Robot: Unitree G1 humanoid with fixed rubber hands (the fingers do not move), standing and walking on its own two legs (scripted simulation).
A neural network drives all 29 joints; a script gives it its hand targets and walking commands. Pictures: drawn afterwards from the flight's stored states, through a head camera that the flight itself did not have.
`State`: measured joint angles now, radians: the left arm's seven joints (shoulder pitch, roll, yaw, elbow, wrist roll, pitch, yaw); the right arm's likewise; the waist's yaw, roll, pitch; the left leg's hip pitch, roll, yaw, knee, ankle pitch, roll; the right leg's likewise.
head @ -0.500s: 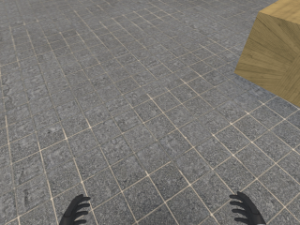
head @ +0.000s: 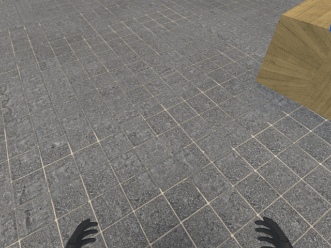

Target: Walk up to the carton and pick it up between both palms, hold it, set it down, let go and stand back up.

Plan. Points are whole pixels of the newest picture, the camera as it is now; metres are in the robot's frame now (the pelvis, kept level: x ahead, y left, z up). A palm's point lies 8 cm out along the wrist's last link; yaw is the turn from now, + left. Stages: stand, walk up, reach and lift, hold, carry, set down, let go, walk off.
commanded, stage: stand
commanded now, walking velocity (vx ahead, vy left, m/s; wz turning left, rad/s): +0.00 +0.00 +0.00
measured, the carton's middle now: out of the picture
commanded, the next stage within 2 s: none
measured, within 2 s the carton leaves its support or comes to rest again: neither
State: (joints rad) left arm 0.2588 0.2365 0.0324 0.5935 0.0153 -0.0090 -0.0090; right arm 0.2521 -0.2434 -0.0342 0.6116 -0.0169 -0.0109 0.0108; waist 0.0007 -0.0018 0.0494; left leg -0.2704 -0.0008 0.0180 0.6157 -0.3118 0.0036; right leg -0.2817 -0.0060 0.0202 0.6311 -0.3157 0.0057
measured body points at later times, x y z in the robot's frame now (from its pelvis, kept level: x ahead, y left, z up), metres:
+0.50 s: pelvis +0.00 +0.00 +0.00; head +0.00 +0.00 +0.45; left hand +0.13 +0.25 -0.09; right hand +0.12 -0.25 -0.10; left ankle +0.01 +0.12 -0.73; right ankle +0.02 -0.12 -0.73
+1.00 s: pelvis +0.00 +0.00 +0.00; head +0.00 +0.00 +0.45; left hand +0.12 +0.26 -0.10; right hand +0.11 -0.25 -0.10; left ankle +0.01 +0.12 -0.73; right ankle +0.02 -0.12 -0.73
